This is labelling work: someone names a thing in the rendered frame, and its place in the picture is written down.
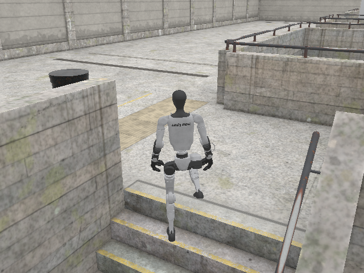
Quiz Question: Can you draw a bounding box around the robot left upper arm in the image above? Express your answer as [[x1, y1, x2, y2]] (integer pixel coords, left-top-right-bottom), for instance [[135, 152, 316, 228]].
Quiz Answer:
[[155, 115, 168, 148]]

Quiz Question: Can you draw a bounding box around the robot right upper arm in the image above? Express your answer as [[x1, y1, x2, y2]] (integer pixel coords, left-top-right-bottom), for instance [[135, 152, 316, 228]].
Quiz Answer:
[[192, 114, 209, 145]]

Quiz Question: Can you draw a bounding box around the robot left shin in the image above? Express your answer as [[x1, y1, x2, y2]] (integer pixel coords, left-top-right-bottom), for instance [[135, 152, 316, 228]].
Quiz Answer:
[[166, 194, 175, 233]]

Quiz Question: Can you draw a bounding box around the robot right hand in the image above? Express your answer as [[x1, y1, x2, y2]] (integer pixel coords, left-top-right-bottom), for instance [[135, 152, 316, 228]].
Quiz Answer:
[[202, 157, 213, 171]]

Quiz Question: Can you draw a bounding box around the robot left hand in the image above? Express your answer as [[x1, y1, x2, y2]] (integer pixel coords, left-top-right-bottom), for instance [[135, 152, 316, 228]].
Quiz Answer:
[[151, 160, 164, 172]]

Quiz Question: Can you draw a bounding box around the robot right forearm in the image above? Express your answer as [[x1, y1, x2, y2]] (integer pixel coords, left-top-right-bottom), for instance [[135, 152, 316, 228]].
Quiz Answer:
[[202, 136, 213, 159]]

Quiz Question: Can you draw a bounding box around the robot left forearm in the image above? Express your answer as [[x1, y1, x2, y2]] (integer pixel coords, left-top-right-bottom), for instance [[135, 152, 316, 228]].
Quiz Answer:
[[151, 140, 162, 162]]

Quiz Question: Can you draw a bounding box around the robot left thigh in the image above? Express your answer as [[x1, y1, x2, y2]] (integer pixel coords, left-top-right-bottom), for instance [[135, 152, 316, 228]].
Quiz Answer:
[[164, 161, 176, 204]]

